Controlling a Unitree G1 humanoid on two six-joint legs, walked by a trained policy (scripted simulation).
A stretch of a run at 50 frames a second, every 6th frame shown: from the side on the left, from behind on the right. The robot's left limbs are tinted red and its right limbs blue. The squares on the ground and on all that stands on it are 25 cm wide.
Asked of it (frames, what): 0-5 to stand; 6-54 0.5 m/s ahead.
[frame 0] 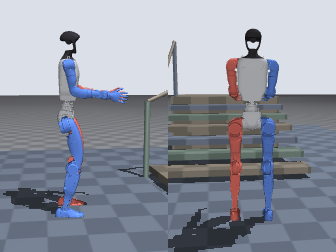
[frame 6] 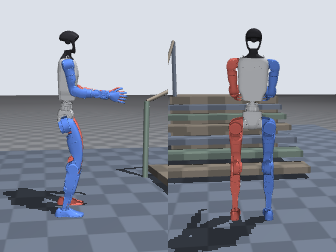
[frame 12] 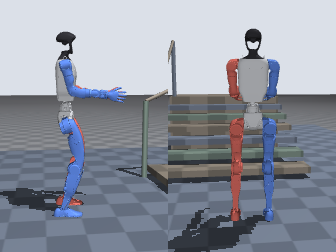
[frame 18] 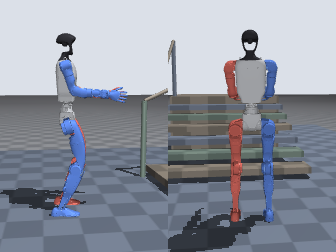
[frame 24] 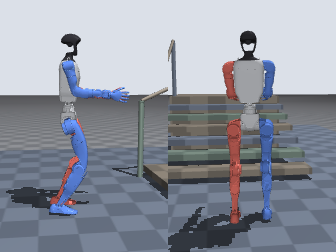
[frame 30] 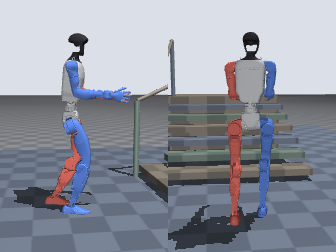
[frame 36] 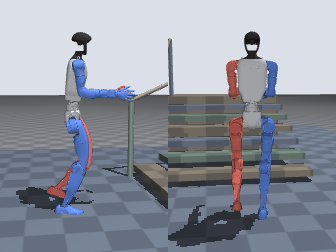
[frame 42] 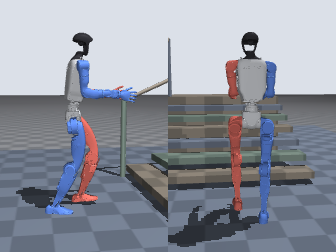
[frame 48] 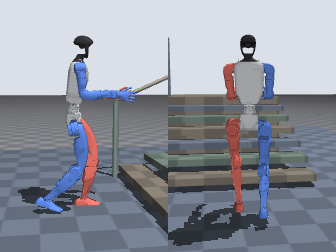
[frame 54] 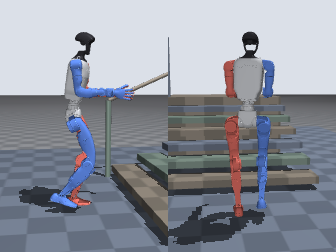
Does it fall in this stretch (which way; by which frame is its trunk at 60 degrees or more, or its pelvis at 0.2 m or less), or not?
no
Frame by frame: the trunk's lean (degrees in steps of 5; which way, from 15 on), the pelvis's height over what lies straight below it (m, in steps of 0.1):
0: 0, 0.8
6: 0, 0.8
12: 0, 0.8
18: 0, 0.8
24: 5, 0.8
30: 5, 0.8
36: 10, 0.8
42: 10, 0.8
48: 10, 0.8
54: 10, 0.8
